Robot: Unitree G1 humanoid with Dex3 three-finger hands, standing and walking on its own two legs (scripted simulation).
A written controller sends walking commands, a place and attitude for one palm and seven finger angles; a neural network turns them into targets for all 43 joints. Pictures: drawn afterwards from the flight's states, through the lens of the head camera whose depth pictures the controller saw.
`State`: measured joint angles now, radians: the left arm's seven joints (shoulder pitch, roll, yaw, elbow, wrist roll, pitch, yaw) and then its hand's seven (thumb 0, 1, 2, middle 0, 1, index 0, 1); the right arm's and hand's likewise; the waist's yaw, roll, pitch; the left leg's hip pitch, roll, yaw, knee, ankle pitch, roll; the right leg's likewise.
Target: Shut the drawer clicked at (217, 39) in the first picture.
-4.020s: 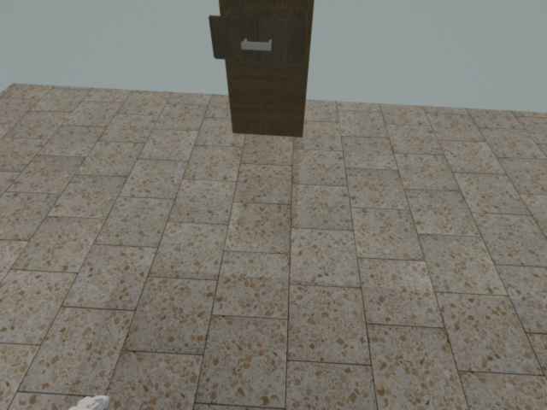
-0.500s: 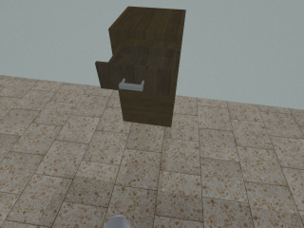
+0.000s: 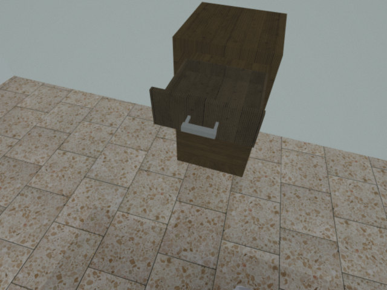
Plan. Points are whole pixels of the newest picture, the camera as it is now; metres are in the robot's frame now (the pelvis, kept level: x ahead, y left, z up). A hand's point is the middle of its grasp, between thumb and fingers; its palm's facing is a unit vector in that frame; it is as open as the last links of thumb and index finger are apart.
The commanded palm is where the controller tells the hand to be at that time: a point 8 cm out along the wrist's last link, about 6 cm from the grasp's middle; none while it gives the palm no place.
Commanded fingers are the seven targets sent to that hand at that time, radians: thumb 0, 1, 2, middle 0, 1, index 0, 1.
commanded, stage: turn to face it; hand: left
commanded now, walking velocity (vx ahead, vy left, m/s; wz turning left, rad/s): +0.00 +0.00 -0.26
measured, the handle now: (200, 126) +0.63 +0.03 -0.08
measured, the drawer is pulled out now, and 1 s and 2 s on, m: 0.30 0.30 0.30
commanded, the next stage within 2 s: take the last steps up to it in 0.22 s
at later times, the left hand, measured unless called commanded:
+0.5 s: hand out of the picture +0.09 +0.17 -0.18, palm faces -0.06 -0.98 -0.18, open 7.4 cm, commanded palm none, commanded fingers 0.00 0.90 0.90 -0.20 -0.30 -0.20 -0.30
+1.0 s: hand (155, 289) +0.15 +0.10 -0.16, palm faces -0.08 -0.97 -0.23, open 7.2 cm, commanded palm none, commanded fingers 0.00 0.90 0.90 -0.20 -0.30 -0.20 -0.30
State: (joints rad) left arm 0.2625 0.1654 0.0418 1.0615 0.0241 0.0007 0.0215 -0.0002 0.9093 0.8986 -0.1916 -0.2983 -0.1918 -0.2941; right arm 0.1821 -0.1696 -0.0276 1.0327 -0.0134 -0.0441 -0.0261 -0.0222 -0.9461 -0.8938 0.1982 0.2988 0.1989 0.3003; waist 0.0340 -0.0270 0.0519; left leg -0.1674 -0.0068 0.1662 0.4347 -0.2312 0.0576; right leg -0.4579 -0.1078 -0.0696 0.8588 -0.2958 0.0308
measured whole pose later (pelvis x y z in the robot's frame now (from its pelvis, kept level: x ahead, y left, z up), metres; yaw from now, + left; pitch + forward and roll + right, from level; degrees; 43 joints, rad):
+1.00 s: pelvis +0.10 -0.08 +0.01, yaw -8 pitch +0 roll +0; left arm 0.27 0.15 0.06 1.07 0.02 -0.06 0.01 -0.01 0.94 0.90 -0.20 -0.30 -0.20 -0.29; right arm 0.29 -0.18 -0.07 1.09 -0.03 0.00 0.00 0.00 -0.91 -0.89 0.19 0.30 0.19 0.30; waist -0.01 0.04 0.03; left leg -0.47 0.10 0.09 0.99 -0.31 -0.03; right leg -0.15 -0.01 -0.15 0.38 -0.22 -0.05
